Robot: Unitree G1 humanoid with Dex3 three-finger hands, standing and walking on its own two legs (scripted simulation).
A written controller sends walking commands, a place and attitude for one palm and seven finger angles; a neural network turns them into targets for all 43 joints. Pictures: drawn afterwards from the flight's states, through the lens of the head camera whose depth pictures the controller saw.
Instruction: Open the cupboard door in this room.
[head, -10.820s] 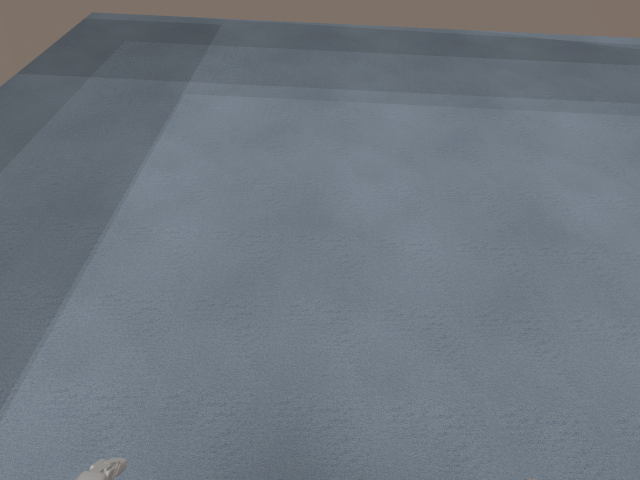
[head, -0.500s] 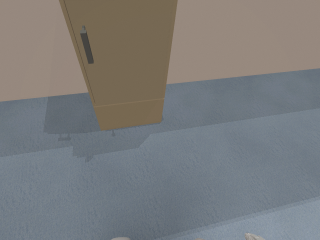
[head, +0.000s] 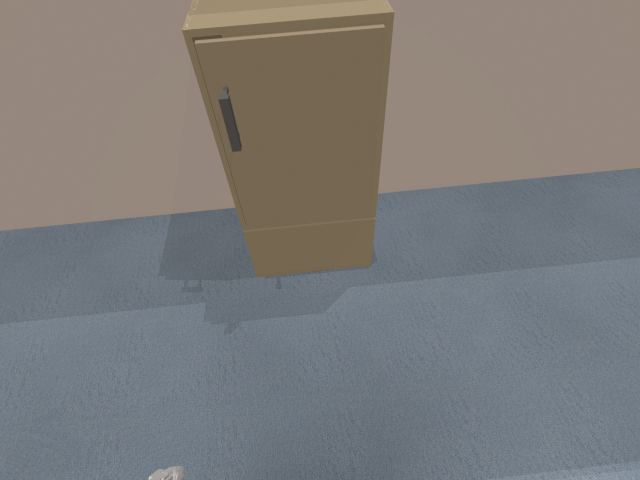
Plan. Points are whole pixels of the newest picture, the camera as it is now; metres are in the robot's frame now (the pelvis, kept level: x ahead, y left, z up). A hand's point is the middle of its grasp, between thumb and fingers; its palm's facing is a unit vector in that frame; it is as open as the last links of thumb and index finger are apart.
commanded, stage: take the last steps up to it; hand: left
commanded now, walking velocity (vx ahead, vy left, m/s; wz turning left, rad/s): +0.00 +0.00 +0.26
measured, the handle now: (231, 119) +0.88 +0.25 -0.04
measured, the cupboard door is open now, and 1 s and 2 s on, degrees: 0 0 0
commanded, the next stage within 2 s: come to a stop and stand still in 1.32 s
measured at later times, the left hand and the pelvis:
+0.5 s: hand out of the picture -0.05 +0.21 -0.17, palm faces +0.12 -0.98 -0.17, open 7.4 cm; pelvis +0.02 +0.03 +0.01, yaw +4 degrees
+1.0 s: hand (228, 442) +0.20 +0.16 -0.16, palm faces +0.10 -0.97 -0.21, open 7.2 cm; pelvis +0.17 -0.03 +0.01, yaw +4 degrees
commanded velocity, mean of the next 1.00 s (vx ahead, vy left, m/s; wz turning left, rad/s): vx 0.29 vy -0.04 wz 0.01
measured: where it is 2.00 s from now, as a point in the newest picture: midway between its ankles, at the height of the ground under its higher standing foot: (337, 427)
